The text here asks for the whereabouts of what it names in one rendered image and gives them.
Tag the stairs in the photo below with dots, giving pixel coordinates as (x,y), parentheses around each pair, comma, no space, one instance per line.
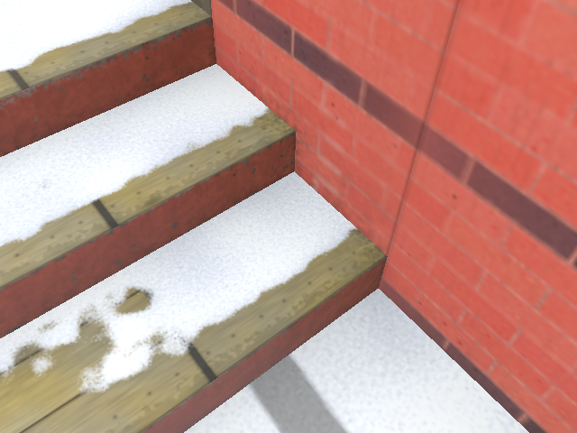
(158,253)

